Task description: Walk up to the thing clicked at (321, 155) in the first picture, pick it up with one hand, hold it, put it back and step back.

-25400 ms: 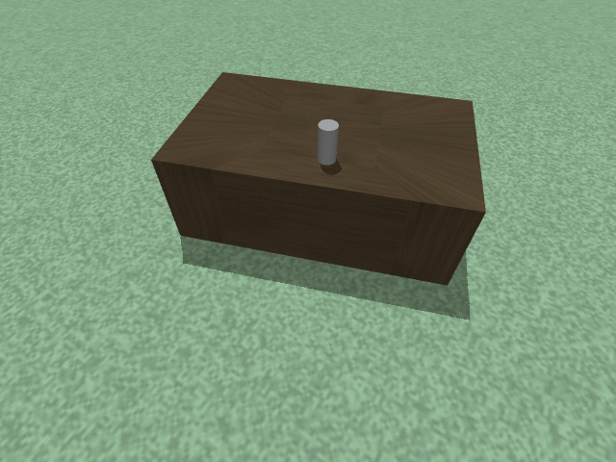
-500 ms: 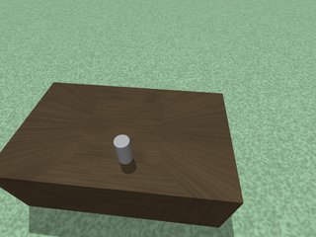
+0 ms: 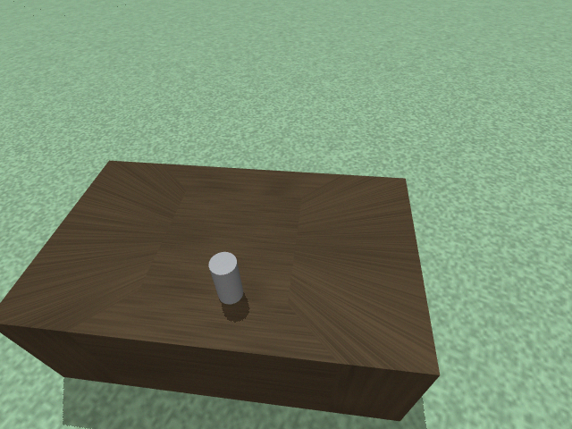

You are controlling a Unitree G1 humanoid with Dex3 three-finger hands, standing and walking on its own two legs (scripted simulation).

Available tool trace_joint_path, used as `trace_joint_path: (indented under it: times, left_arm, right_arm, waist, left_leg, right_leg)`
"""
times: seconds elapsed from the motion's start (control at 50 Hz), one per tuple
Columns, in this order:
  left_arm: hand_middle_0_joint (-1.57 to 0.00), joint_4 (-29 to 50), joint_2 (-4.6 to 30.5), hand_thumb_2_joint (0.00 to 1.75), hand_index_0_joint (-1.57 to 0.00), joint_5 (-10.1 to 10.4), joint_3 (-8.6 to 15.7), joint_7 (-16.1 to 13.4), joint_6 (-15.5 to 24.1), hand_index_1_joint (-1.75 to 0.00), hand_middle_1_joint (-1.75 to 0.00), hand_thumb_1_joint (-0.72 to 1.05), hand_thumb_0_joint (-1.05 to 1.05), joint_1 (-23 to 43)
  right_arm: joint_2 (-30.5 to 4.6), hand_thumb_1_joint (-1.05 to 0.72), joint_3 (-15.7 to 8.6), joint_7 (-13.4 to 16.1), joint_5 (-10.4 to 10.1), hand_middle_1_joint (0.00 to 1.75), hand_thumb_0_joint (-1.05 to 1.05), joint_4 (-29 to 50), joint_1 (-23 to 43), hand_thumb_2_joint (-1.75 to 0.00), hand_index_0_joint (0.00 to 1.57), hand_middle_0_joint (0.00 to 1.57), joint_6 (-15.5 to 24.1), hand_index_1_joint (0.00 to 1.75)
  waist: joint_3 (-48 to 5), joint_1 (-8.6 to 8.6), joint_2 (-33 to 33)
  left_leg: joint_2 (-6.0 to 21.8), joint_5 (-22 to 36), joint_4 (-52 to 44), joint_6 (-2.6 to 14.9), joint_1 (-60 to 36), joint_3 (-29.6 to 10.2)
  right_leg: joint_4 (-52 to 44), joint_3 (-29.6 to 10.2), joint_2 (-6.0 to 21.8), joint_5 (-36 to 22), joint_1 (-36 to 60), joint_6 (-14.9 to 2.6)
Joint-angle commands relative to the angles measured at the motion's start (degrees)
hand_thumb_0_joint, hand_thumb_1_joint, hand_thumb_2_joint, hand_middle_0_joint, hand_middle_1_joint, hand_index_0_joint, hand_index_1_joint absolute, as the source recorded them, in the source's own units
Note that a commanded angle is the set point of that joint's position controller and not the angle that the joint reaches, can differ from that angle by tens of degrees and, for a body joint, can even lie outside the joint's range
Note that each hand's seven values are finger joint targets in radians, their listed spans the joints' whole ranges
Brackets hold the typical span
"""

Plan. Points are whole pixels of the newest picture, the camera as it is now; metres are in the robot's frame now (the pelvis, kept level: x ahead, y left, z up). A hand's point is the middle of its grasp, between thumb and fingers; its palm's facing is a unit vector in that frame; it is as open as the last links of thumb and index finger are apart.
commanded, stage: stand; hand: left
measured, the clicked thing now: (227, 278) +0.54 +0.18 -0.29
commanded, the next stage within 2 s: step back in 1.38 s
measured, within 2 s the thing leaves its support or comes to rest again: neither
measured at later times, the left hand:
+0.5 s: hand out of the picture +0.07 +0.24 -0.15, palm faces +0.00 -0.93 -0.36, open 7.4 cm
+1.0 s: hand out of the picture +0.09 +0.23 -0.15, palm faces -0.01 -0.93 -0.35, open 7.4 cm
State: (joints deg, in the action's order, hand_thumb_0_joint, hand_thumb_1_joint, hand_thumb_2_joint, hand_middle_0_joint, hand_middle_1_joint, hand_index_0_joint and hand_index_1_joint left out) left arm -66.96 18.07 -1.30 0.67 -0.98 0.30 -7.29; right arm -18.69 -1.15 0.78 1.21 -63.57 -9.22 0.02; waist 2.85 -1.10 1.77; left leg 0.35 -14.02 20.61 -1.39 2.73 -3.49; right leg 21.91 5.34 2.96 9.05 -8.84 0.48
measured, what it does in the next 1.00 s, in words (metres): stands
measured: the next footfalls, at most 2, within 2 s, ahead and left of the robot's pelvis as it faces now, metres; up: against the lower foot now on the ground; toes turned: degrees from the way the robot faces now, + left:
none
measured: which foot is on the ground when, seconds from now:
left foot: down 0.00-1.00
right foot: down 0.00-1.00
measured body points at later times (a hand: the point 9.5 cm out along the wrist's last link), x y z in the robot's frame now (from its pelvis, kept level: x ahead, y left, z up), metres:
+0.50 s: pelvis +0.01 -0.01 +0.00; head +0.01 -0.03 +0.45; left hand +0.07 +0.28 -0.13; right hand +0.06 -0.31 -0.15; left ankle -0.03 +0.14 -0.74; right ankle +0.04 -0.12 -0.74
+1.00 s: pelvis +0.01 -0.01 +0.00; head +0.01 -0.03 +0.45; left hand +0.09 +0.28 -0.13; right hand +0.06 -0.31 -0.14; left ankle -0.03 +0.14 -0.74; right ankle +0.04 -0.12 -0.74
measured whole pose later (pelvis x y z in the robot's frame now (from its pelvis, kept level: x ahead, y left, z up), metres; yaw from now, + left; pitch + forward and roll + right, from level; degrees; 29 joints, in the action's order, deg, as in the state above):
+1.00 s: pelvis +0.01 -0.01 +0.00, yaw -2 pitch -3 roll +0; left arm -66.6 18.5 -0.5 0.9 -0.1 0.3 -5.3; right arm -19.9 -0.3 0.6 1.1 -64.4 -8.7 0.3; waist 3.1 -0.6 1.7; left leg 2.2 -13.2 17.4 -2.8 1.4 -2.2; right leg 20.6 4.3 1.0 8.7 -9.0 -0.9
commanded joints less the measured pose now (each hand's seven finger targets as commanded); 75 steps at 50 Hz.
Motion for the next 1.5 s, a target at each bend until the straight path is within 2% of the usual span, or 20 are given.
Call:
trace_joint_path:
  times: [0.0,0.14,0.18,0.32,0.48,0.54,0.64,0.72,0.8,0.92,1.14,1.26,1.34,1.36,1.38,1.4,1.42,1.44,1.46,1.48]
  left_arm:
    - [-0.2,2.4,12.2,0.9,-0.2,-0.1,2.2,-0.5,1.5,-0.3,-0.3,0.9,0.0,3.0]
    - [-0.2,2.0,12.7,0.9,-0.2,0.2,2.3,-0.3,1.6,-0.3,-0.3,0.9,0.0,3.3]
    - [-0.2,1.8,12.8,0.9,-0.2,0.2,2.3,-0.2,1.4,-0.3,-0.3,0.9,0.0,3.7]
    - [-0.2,1.7,12.6,0.9,-0.2,0.2,2.3,-0.1,1.4,-0.3,-0.3,0.9,0.0,4.0]
    - [-0.2,2.0,12.3,0.9,-0.2,0.4,2.3,-0.1,1.6,-0.3,-0.3,0.9,0.0,3.5]
    - [-0.2,2.2,12.6,0.9,-0.2,0.6,2.4,0.0,1.5,-0.3,-0.3,0.9,0.0,4.0]
    - [-0.2,2.4,13.0,0.9,-0.2,0.5,2.4,0.1,1.3,-0.3,-0.3,0.9,0.0,4.3]
    - [-0.2,2.8,12.6,0.9,-0.2,0.5,2.4,0.2,1.4,-0.3,-0.3,0.9,0.0,4.8]
    - [-0.2,3.2,12.8,0.9,-0.2,0.6,2.4,0.2,1.5,-0.3,-0.3,0.9,0.0,4.6]
    - [-0.2,3.6,13.0,0.9,-0.2,0.7,2.3,0.3,1.4,-0.3,-0.3,0.9,0.0,4.8]
    - [-0.2,3.7,13.4,0.9,-0.2,0.7,2.3,0.5,1.4,-0.3,-0.3,0.9,0.0,4.2]
    - [-0.2,4.0,13.5,0.9,-0.2,0.8,2.2,0.4,1.7,-0.3,-0.3,0.9,0.0,4.0]
    - [-0.2,4.2,13.8,0.9,-0.2,0.7,2.3,0.4,1.6,-0.3,-0.3,0.9,0.0,4.0]
    - [-0.2,6.0,17.7,0.9,-0.2,1.7,5.4,0.3,1.0,-0.3,-0.3,0.9,0.0,4.2]
    - [-0.2,6.5,18.6,0.9,-0.2,1.9,5.8,0.1,0.9,-0.3,-0.3,0.9,0.0,2.6]
    - [-0.2,7.5,19.5,0.9,-0.2,1.8,6.3,-0.1,0.8,-0.3,-0.3,0.9,0.0,1.7]
    - [-0.2,8.8,19.7,0.9,-0.2,1.4,6.6,-0.3,0.7,-0.3,-0.3,0.9,0.0,2.1]
    - [-0.2,10.6,19.5,0.9,-0.2,0.7,6.8,-0.4,0.6,-0.3,-0.3,0.9,0.0,3.6]
    - [-0.2,12.3,18.8,0.9,-0.2,0.2,6.8,-0.4,0.6,-0.3,-0.3,0.9,0.0,4.8]
    - [-0.2,13.9,18.2,0.9,-0.2,0.1,6.6,-0.6,0.2,-0.3,-0.3,0.9,0.0,7.5]
  right_arm:
    - [-10.9,-0.9,-2.0,0.5,0.0,0.3,0.0,2.6,1.6,-0.9,0.2,0.2,0.9,0.3]
    - [-11.0,-0.9,-1.7,0.5,0.0,0.3,0.0,2.1,1.8,-0.9,0.2,0.2,0.8,0.3]
    - [-11.1,-0.9,-1.6,0.5,0.0,0.3,0.0,2.0,1.8,-0.9,0.2,0.2,0.8,0.3]
    - [-11.8,-0.9,-1.6,0.5,0.0,0.3,0.0,1.8,1.4,-0.9,0.2,0.2,0.9,0.3]
    - [-11.9,-0.9,-1.5,0.5,-0.1,0.3,0.0,1.9,1.7,-0.9,0.2,0.2,1.1,0.3]
    - [-12.0,-0.9,-1.4,0.6,-0.1,0.3,0.0,1.9,1.6,-0.9,0.2,0.2,1.1,0.3]
    - [-12.1,-0.9,-1.3,0.5,-0.2,0.3,0.0,1.8,1.6,-0.9,0.2,0.2,1.0,0.3]
    - [-12.0,-0.9,-1.2,0.4,-0.1,0.3,0.0,2.1,1.9,-0.9,0.2,0.2,1.0,0.3]
    - [-12.5,-0.9,-1.4,0.4,-0.1,0.3,0.0,2.3,2.1,-0.9,0.2,0.2,1.2,0.3]
    - [-12.7,-0.9,-1.2,0.4,-0.1,0.3,0.0,2.2,1.9,-0.9,0.2,0.2,1.3,0.3]
    - [-12.6,-0.9,-1.3,0.1,-0.1,0.3,0.0,2.1,1.5,-0.9,0.2,0.2,1.1,0.3]
    - [-12.7,-0.9,-1.3,0.0,-0.1,0.3,0.0,2.3,1.6,-0.9,0.2,0.2,1.2,0.3]
    - [-12.4,-0.9,-1.2,0.0,-0.1,0.3,0.0,2.5,1.6,-0.9,0.2,0.2,1.2,0.3]
    - [-15.2,-0.9,-2.3,-0.2,-0.7,0.3,0.0,3.8,4.5,-0.9,0.2,0.2,0.2,0.3]
    - [-13.8,-0.9,-2.2,-0.2,-1.3,0.3,0.0,4.9,3.7,-0.9,0.2,0.2,-0.3,0.3]
    - [-13.1,-0.9,-2.3,-0.2,-1.6,0.3,0.0,5.5,2.7,-0.9,0.2,0.2,-0.6,0.3]
    - [-12.7,-0.9,-2.5,-0.1,-1.8,0.3,0.0,6.0,1.2,-0.9,0.2,0.2,-1.3,0.3]
    - [-13.0,-0.9,-3.2,-0.1,-1.6,0.3,0.0,6.7,0.5,-0.9,0.2,0.2,-2.0,0.3]
    - [-13.2,-0.9,-3.5,-0.4,-1.4,0.3,0.0,7.5,-0.2,-0.9,0.2,0.2,-2.5,0.3]
    - [-13.2,-0.9,-3.7,-0.6,-1.6,0.3,0.0,8.1,-2.0,-0.9,0.2,0.2,-2.7,0.3]
  waist:
    - [-1.0,0.32,-1.6]
    - [-1.6,0.27,-1.2]
    - [-1.3,0.29,-1.4]
    - [-1.9,0.35,-1.7]
    - [-3.7,0.34,-1.4]
    - [-3.3,0.44,-1.9]
    - [-2.3,0.32,-1.8]
    - [-2.0,0.41,-1.4]
    - [-3.8,0.52,-1.1]
    - [-3.6,0.61,-1.2]
    - [-1.6,0.71,-1.8]
    - [-3.4,0.85,-1.8]
    - [-3.7,0.85,-2.1]
    - [2.8,0.1,-2.7]
    - [0.6,0.14,-4.0]
    - [-3.1,0.32,-6.3]
    - [-5.2,0.58,-10.1]
    - [-6.9,0.62,-11.3]
    - [-7.5,1.07,-9.8]
    - [-7.8,2.39,-10.2]
  left_leg:
    - [5.2,6.0,-5.3,2.57,7.4,-3.5]
    - [5.4,6.5,-5.5,2.38,6.7,-3.0]
    - [5.4,5.4,-5.9,2.33,7.5,-2.9]
    - [5.7,6.0,-5.8,2.17,6.9,-2.6]
    - [6.2,9.9,-5.5,1.93,5.1,-1.9]
    - [6.3,9.6,-5.7,1.88,5.2,-1.7]
    - [6.4,7.2,-6.4,1.69,5.8,-1.8]
    - [6.4,6.9,-6.2,1.88,6.5,-1.7]
    - [6.6,10.0,-5.9,1.64,4.7,-1.4]
    - [6.9,10.0,-6.5,1.55,4.6,-1.3]
    - [6.6,5.1,-6.4,1.72,5.4,-1.1]
    - [6.8,7.0,-6.1,1.82,4.8,-0.7]
    - [6.9,7.6,-6.4,1.75,4.4,-0.7]
    - [5.0,14.9,1.9,3.09,9.7,-0.7]
    - [3.1,13.9,7.7,2.67,9.3,1.6]
    - [0.5,10.2,14.4,2.4,9.3,3.4]
    - [-2.0,-4.9,21.4,2.58,12.0,3.6]
    - [-2.8,-17.0,31.4,3.28,13.7,1.3]
    - [-1.9,-18.6,36.4,3.7,13.4,-2.0]
    - [-1.3,-17.6,38.4,4.07,12.6,-3.1]
  right_leg:
    - [-5.4,-7.0,5.1,1.5,4.9,-1.22]
    - [-5.6,-7.3,5.2,-0.8,5.0,-1.41]
    - [-5.6,-7.2,5.0,0.9,5.0,-1.35]
    - [-5.6,-7.3,4.8,-0.4,5.2,-1.32]
    - [-4.4,-7.0,5.0,-8.4,6.5,-1.6]
    - [-4.5,-7.1,4.9,-8.0,6.3,-1.6]
    - [-5.2,-7.5,4.6,-3.3,5.7,-1.59]
    - [-5.1,-7.6,4.7,-4.3,5.6,-1.52]
    - [-4.4,-7.5,4.9,-8.6,6.4,-1.74]
    - [-4.0,-7.7,4.9,-9.3,5.9,-1.93]
    - [-5.7,-8.5,4.5,-1.4,3.8,-1.7]
    - [-4.7,-8.6,4.7,-7.0,5.5,-1.93]
    - [-4.5,-8.3,4.6,-7.2,5.4,-1.87]
    - [-1.4,-10.6,5.1,-19.5,1.2,-2.2]
    - [-1.3,-11.9,7.3,-25.2,1.9,-4.48]
    - [-2.0,-14.8,10.8,-29.1,3.2,-7.87]
    - [-3.3,-18.2,14.8,-28.6,3.9,-11.68]
    - [-3.7,-20.5,18.2,-26.3,2.6,-15.15]
    - [-2.1,-19.4,18.4,-25.4,-0.1,-15.97]
    - [-0.7,-16.7,17.0,-24.3,-3.0,-15.4]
